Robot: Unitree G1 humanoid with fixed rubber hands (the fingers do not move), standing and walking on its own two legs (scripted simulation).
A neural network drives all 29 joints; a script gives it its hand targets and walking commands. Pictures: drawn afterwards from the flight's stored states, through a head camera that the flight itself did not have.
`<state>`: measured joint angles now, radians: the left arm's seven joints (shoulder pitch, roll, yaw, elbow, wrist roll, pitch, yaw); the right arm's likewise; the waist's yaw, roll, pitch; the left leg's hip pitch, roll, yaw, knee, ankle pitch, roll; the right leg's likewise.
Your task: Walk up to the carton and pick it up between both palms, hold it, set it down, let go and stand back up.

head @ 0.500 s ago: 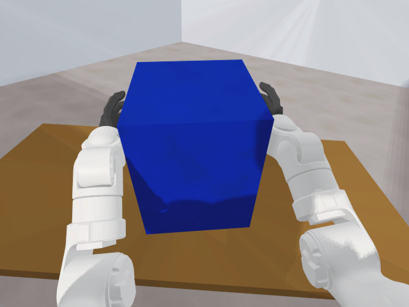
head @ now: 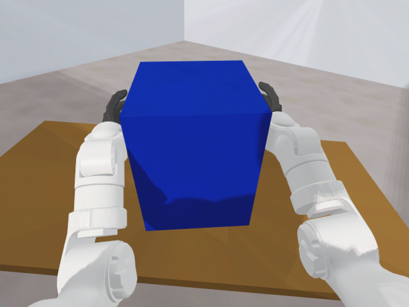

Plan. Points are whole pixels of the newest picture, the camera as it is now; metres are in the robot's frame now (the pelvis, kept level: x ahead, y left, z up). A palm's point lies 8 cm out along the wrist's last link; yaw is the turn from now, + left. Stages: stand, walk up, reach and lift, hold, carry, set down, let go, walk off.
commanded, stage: hold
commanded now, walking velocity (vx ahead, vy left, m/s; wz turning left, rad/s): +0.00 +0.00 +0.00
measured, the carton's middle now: (194, 144) +0.37 -0.01 +0.21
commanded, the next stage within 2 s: set down in 1.28 s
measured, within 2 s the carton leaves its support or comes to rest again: neither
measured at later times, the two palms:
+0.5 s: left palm (115, 129) +0.37 +0.14 +0.24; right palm (273, 121) +0.37 -0.15 +0.26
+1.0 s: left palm (116, 129) +0.37 +0.14 +0.24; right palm (274, 122) +0.37 -0.16 +0.25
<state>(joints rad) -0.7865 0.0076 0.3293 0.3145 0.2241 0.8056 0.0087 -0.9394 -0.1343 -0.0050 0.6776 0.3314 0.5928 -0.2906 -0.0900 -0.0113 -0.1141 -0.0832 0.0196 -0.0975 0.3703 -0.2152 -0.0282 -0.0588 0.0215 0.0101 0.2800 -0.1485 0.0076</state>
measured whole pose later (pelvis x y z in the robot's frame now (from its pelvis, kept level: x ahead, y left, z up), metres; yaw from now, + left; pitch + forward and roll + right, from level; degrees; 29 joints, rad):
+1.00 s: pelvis +0.00 +0.00 +0.00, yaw +0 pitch -4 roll -1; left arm -0.75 0.00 0.30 0.26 0.21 0.81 0.01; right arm -0.91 -0.14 0.01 0.61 0.36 0.61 -0.30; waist -0.10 0.01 -0.11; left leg -0.09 0.02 -0.10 0.38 -0.22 -0.03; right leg -0.05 0.02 0.01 0.27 -0.14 0.01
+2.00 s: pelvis +0.00 +0.00 +0.00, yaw +2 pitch -7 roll -1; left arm -0.63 -0.03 0.27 0.35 0.25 0.49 0.06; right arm -0.75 -0.05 -0.06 0.76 0.16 0.15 -0.18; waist -0.12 -0.05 0.01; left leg -0.02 0.02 -0.11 0.35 -0.21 -0.03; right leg 0.01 0.02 -0.02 0.27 -0.16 0.00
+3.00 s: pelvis +0.01 -0.01 +0.00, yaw +0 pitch -2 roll -1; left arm -0.63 -0.09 0.34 0.58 0.31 0.30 0.09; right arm -0.76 -0.02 -0.24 0.95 -0.06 -0.01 -0.08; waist -0.06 -0.03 -0.02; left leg -0.08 0.04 -0.06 0.30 -0.18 -0.05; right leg -0.08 0.03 -0.01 0.27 -0.15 -0.01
